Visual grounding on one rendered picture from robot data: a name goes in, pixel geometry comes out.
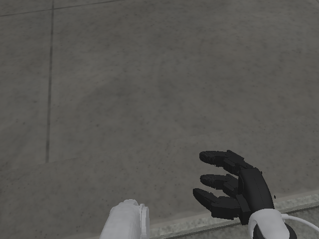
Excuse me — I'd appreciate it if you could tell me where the robot right hand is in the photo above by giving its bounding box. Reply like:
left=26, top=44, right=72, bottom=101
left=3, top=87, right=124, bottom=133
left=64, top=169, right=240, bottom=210
left=192, top=149, right=276, bottom=225

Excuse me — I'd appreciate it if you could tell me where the left robot thigh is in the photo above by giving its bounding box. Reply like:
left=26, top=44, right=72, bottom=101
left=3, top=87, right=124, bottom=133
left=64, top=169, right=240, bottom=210
left=99, top=201, right=150, bottom=239

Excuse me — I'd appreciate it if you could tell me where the robot right forearm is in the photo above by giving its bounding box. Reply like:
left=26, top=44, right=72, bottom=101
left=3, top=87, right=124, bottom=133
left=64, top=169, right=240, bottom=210
left=248, top=208, right=297, bottom=239

